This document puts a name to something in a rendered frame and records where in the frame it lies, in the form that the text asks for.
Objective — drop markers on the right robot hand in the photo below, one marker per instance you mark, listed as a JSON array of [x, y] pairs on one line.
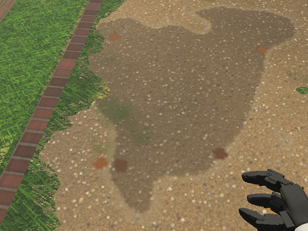
[[290, 206]]

